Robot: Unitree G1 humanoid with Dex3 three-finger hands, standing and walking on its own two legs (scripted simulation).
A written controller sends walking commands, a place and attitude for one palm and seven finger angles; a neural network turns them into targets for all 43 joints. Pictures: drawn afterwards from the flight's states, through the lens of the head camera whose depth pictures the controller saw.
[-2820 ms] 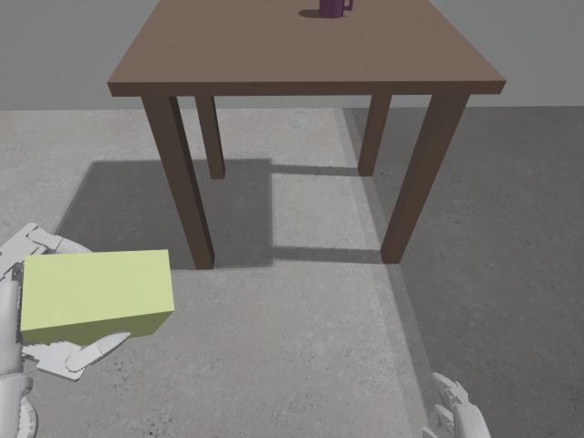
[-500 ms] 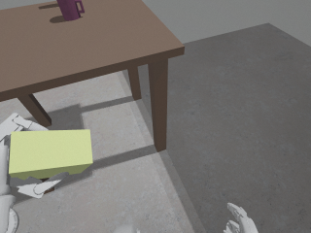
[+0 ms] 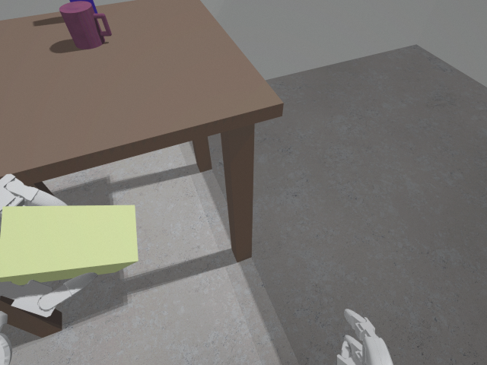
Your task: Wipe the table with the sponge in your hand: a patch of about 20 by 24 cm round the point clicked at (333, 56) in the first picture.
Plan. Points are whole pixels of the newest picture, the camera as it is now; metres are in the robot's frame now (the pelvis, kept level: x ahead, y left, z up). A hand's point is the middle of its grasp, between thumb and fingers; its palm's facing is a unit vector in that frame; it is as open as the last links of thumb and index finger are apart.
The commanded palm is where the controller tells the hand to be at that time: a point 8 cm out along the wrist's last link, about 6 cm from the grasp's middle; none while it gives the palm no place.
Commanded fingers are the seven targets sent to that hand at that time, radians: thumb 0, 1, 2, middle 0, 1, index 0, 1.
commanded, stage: take the last steps up to it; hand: left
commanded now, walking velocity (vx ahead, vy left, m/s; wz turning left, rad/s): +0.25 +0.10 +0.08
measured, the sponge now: (89, 244) +0.23 +0.20 +0.16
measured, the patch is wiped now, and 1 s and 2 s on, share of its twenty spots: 0.00 0.00 0.00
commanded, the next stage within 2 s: come to a stop and stand still in 0.46 s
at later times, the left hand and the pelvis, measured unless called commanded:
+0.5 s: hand (69, 167) +0.33 +0.26 +0.18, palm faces +0.43 -0.80 -0.42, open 10.6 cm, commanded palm +0.26 +0.29 +0.18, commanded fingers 0.00 0.10 1.30 -1.20 -1.60 -1.20 -1.60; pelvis +0.11 +0.01 -0.01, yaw +1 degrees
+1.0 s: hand (105, 160) +0.35 +0.22 +0.17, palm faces +0.37 -0.80 -0.48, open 10.6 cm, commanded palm +0.28 +0.27 +0.18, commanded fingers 0.00 0.10 1.30 -1.20 -1.60 -1.20 -1.60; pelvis +0.13 -0.01 +0.01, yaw +2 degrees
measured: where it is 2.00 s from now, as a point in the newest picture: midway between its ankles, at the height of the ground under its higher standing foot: outside the picture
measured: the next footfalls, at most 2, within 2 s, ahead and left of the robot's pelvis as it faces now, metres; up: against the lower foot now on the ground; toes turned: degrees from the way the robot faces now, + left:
right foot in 0.02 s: +0.09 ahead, -0.11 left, +0.00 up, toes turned -9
left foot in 0.40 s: +0.19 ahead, +0.13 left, +0.00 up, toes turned +10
